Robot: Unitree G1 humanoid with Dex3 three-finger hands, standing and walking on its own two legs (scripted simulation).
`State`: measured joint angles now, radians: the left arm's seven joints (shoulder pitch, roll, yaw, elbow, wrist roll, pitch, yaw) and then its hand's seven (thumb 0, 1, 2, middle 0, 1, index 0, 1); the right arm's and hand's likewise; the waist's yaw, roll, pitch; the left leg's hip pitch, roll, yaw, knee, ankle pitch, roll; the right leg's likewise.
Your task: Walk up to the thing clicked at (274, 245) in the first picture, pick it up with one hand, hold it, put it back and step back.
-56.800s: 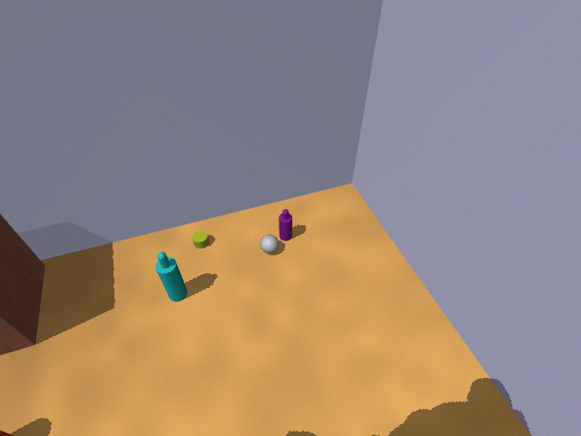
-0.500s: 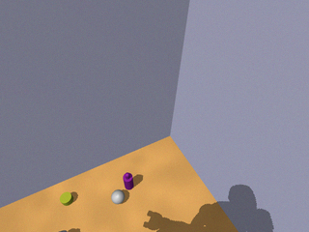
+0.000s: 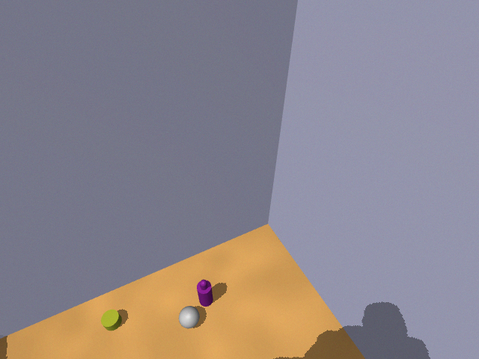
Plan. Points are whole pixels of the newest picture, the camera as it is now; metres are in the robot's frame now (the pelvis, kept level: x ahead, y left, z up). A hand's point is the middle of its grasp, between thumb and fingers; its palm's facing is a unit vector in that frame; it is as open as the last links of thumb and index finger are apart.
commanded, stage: stand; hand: left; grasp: from above
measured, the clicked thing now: (189, 317) +0.48 +0.21 -0.74
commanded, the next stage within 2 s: step back in 1.72 s
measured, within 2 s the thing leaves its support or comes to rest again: neither
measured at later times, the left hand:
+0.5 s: hand out of the picture +0.06 +0.22 -0.16, palm faces +0.01 -0.95 -0.32, open 7.4 cm
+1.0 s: hand out of the picture +0.09 +0.22 -0.16, palm faces +0.00 -0.94 -0.33, open 7.4 cm
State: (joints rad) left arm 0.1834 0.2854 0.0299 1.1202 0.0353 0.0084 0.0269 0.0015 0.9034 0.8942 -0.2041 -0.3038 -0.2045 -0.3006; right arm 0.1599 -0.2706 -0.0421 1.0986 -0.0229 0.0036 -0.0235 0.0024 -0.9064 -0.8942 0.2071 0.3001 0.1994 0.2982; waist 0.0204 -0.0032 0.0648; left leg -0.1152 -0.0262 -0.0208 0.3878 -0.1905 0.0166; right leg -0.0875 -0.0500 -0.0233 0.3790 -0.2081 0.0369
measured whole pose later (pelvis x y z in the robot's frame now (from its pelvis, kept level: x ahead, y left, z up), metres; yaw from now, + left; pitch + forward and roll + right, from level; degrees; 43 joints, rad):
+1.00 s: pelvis +0.02 -0.03 +0.00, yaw +0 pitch -3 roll +0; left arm 0.10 0.32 0.02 1.15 0.02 -0.01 0.01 0.00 0.90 0.89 -0.20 -0.30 -0.20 -0.30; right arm 0.11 -0.32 -0.02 1.14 -0.01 0.00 -0.02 0.00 -0.91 -0.89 0.21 0.30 0.20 0.30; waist 0.00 0.01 0.06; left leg -0.09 0.01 -0.03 0.32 -0.18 -0.02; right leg -0.06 -0.01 -0.03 0.32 -0.20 0.00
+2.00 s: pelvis -0.02 +0.01 -0.02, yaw -1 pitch -1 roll +0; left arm 0.06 0.39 0.06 0.95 0.02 0.04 0.01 0.00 0.90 0.89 -0.21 -0.30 -0.21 -0.30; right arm 0.12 -0.40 -0.05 0.98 0.00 0.03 0.00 0.00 -0.91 -0.89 0.21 0.30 0.20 0.30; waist -0.02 -0.02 0.15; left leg -0.28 -0.02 -0.02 0.66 -0.30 0.03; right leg -0.30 -0.05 -0.01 0.60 -0.28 0.03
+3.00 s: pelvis -0.26 +0.03 -0.01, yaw -3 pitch -3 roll -2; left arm 0.15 0.41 0.08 0.82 0.01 0.07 0.01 0.00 0.90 0.89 -0.20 -0.30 -0.20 -0.30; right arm 0.15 -0.35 -0.04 0.86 -0.03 0.02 -0.01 0.00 -0.90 -0.89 0.21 0.30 0.20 0.30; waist 0.00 -0.04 0.18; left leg -0.29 0.01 -0.01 0.57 -0.24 0.03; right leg -0.44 0.11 0.15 1.20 -0.50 0.01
